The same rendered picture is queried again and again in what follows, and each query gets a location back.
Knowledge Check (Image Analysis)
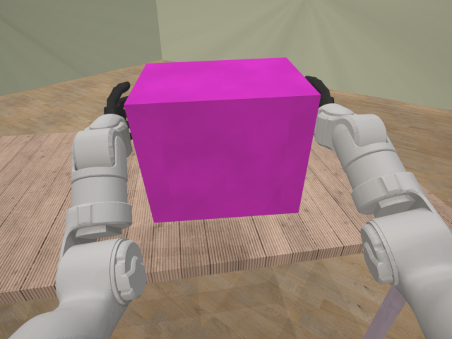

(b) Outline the left robot upper arm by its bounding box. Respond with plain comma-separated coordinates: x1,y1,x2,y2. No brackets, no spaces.
9,238,147,339

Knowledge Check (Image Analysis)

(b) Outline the right robot upper arm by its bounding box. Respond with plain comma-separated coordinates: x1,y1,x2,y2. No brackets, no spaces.
360,208,452,339

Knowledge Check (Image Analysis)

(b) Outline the table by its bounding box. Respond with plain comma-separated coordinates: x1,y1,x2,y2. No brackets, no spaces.
0,129,452,339

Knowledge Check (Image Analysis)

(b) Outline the right robot forearm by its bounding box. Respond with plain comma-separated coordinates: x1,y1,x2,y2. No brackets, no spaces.
314,103,452,240

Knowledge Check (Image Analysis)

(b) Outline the left robot forearm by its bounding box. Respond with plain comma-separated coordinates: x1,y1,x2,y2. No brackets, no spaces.
56,114,133,300

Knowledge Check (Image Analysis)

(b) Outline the carton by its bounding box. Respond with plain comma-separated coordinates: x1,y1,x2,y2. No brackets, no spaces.
124,57,321,223

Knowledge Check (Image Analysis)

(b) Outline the robot right hand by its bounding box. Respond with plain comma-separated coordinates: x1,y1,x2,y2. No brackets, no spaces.
305,76,334,107

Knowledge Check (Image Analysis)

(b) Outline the robot left hand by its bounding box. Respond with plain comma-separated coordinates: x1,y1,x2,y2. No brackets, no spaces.
104,81,132,140

